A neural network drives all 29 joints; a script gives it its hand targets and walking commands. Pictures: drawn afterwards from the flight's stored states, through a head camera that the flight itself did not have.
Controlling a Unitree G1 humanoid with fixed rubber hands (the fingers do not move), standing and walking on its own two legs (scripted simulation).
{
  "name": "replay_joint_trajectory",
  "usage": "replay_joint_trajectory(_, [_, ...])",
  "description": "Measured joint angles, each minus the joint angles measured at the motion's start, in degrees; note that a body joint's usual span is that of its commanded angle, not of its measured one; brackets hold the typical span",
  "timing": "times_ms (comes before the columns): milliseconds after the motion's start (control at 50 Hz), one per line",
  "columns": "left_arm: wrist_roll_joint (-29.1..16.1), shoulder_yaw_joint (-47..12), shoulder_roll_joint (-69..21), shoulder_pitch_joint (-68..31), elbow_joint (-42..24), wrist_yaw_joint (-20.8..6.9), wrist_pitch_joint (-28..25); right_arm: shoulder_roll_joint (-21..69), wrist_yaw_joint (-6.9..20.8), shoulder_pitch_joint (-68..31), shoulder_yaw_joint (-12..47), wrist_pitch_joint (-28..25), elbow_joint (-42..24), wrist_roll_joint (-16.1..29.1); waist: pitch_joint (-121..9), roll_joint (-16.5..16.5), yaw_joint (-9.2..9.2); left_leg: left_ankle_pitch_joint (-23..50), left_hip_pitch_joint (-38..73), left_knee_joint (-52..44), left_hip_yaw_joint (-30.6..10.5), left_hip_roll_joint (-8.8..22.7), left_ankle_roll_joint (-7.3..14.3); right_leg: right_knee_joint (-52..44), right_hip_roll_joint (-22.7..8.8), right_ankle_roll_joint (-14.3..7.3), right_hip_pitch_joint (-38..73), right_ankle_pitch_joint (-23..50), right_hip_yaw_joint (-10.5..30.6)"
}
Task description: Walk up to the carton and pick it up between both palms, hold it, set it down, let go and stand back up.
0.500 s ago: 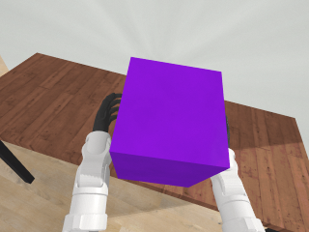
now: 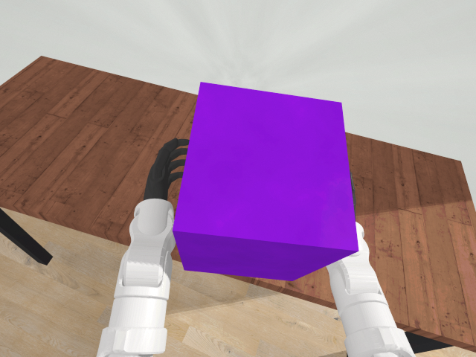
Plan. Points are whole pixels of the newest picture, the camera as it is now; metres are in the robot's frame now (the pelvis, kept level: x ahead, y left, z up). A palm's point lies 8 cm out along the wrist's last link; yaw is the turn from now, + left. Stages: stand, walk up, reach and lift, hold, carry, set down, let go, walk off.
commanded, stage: set down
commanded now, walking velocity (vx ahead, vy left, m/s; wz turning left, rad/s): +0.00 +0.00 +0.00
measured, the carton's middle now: (253, 196) +0.36 -0.03 +0.08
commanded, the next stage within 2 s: none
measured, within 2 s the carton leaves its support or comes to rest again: rests again in 1.76 s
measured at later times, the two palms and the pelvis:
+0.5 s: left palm (151, 185) +0.37 +0.13 +0.09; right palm (333, 199) +0.35 -0.16 +0.08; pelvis -0.01 -0.01 +0.00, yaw +3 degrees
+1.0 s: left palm (178, 177) +0.41 +0.10 +0.06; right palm (336, 204) +0.37 -0.19 +0.03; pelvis +0.01 +0.00 +0.00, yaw +1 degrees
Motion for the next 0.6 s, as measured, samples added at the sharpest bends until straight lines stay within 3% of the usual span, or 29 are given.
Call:
replay_joint_trajectory(140, [0.3, 2.3, -0.8, -4.0, 5.8, -1.2, -0.4, 0.2, 0.2, -1.9, -2.3, 1.2, 2.5, -1.7, -2.4, 1.8, -0.99, 1.0, -1.7, -0.9, -0.4, 0.1, 0.4, 1.5, 0.1, -0.2, -2.7, -0.3, -0.4])
replay_joint_trajectory(400, [1.3, 8.7, 0.7, -9.6, 19.6, -4.9, -3.7, 3.2, 0.1, -6.4, -6.8, 2.5, 11.0, -8.1, -5.8, 1.8, -0.02, 2.2, -1.1, -2.1, -2.1, -0.1, 0.2, 3.1, -0.1, -0.5, -2.6, -1.2, -2.1])
replay_joint_trajectory(600, [1.6, 10.7, 2.1, -13.3, 29.5, -4.3, -7.8, 5.3, 2.3, -10.9, -14.1, 1.2, 17.9, -13.7, -9.0, 0.9, -1.42, 2.4, -4.9, -1.0, -3.6, -0.7, -0.1, 2.9, -0.6, -0.5, -5.2, -0.8, -3.5])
